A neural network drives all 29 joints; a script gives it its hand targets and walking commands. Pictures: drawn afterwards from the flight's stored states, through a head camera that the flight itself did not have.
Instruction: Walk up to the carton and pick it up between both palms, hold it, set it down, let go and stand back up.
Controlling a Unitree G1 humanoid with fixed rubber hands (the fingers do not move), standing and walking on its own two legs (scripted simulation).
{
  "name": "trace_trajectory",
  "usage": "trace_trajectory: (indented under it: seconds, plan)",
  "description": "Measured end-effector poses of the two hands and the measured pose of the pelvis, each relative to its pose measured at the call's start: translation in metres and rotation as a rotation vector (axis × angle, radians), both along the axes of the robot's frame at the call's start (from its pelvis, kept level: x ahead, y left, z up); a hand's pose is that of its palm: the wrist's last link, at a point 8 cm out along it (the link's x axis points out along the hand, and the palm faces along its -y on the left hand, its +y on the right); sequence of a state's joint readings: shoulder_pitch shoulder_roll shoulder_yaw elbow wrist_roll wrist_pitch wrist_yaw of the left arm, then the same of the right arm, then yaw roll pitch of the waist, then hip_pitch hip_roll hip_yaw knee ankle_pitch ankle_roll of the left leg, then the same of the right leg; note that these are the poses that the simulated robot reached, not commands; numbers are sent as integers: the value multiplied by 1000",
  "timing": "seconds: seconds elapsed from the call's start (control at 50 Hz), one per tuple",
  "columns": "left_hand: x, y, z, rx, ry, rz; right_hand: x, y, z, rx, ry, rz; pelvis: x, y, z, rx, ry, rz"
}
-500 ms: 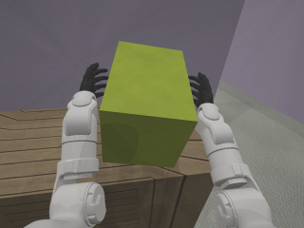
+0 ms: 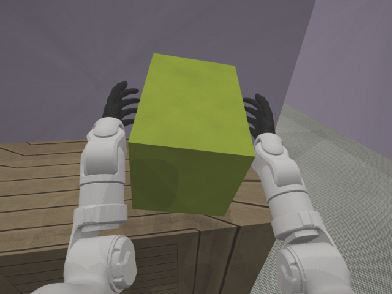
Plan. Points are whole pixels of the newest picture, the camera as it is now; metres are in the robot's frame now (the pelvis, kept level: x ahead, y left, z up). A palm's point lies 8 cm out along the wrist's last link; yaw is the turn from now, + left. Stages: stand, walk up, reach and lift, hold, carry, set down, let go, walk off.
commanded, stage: hold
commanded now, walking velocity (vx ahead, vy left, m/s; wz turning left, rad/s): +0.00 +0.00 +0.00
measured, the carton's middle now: (187, 132) +0.42 +0.01 +0.16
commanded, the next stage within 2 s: set down in 0.32 s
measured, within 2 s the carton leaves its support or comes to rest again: neither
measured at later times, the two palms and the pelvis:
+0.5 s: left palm (110, 121) +0.35 +0.16 +0.23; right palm (260, 131) +0.36 -0.13 +0.21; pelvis +0.00 +0.00 +0.00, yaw +0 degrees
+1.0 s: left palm (115, 130) +0.39 +0.17 +0.18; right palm (250, 140) +0.39 -0.13 +0.17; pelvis +0.02 +0.00 +0.00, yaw +0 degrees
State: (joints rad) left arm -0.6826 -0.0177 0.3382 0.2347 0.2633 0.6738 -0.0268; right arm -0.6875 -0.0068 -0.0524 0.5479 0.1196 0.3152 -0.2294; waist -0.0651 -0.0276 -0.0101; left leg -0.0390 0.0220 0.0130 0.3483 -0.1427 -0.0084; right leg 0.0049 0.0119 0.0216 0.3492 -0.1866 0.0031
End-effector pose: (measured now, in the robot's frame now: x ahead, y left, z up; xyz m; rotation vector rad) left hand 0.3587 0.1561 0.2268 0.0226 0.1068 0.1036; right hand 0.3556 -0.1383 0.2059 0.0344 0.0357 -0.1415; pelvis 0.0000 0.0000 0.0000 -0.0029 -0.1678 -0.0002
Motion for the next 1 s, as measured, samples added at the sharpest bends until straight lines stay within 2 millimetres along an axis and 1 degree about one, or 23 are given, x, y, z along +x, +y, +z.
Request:
trace_trajectory:
  seconds: [0.34,0.48,0.62,0.66,0.74,0.86,0.94,1.0]
  plan:
    - [0,0,0,0,0,0,0,0,0,-1,0,0,0,0,0,0,0,0]
    - [-4,6,2,-1,-8,10,0,5,4,-9,-9,13,0,0,0,0,-7,0]
    - [-5,10,11,41,-80,13,4,10,14,32,-87,25,-1,1,0,0,-10,1]
    - [-3,11,10,65,-93,8,6,10,14,35,-108,25,1,1,0,2,-12,2]
    - [3,13,-3,87,-69,2,12,12,5,25,-116,24,4,1,0,5,-16,4]
    - [19,15,-26,74,-40,-6,24,15,-20,2,-103,15,9,2,1,7,-8,6]
    - [27,14,-37,69,-36,-13,29,14,-35,-11,-100,1,14,3,2,6,0,6]
    - [30,12,-42,64,-38,-17,30,12,-40,-28,-102,-4,17,3,2,6,6,6]
